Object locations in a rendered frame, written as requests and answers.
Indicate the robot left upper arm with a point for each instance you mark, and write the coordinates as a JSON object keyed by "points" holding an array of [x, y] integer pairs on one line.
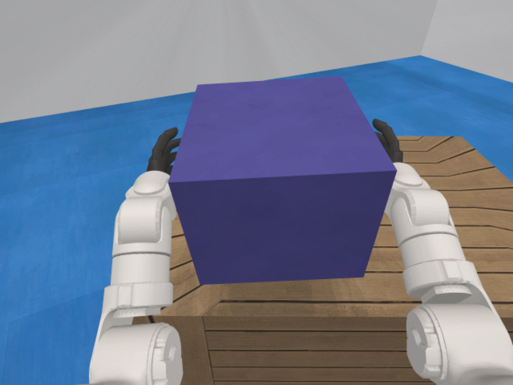
{"points": [[140, 354]]}

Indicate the robot left forearm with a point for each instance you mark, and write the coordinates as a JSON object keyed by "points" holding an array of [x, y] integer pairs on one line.
{"points": [[141, 252]]}

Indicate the carton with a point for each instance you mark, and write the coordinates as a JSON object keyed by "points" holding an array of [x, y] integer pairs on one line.
{"points": [[279, 180]]}

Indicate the robot right forearm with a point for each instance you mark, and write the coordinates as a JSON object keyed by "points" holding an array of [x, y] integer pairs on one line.
{"points": [[436, 270]]}

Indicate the robot right upper arm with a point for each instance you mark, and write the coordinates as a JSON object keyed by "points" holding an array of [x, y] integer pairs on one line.
{"points": [[458, 344]]}

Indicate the right robot hand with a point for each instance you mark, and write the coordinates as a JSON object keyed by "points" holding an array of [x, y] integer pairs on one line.
{"points": [[388, 140]]}

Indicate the left robot hand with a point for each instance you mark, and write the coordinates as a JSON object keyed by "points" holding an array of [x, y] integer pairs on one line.
{"points": [[161, 158]]}

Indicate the pedestal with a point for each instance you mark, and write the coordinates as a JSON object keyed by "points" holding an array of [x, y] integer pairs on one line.
{"points": [[342, 331]]}

